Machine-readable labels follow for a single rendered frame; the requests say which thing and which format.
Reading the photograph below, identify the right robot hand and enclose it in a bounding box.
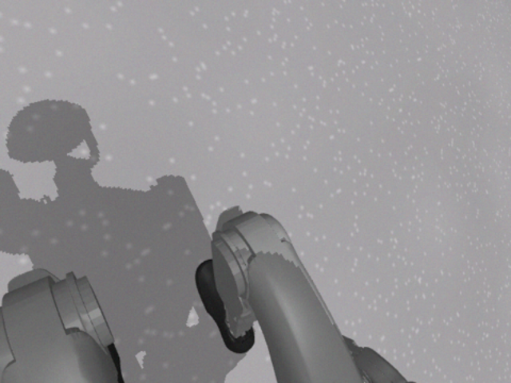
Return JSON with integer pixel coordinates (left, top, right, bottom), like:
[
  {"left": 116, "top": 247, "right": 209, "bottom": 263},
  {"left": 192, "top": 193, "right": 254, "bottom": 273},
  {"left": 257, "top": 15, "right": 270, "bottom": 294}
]
[{"left": 342, "top": 335, "right": 408, "bottom": 383}]

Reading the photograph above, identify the left robot foot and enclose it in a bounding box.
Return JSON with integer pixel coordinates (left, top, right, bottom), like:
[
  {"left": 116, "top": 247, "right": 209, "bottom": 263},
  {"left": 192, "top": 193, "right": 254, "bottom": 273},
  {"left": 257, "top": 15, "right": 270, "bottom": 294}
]
[{"left": 107, "top": 343, "right": 124, "bottom": 383}]

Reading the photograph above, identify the right robot foot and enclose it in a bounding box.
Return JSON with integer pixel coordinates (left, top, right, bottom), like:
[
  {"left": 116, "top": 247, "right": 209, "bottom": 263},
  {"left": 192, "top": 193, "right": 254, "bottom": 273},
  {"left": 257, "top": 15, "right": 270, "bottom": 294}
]
[{"left": 196, "top": 259, "right": 255, "bottom": 353}]

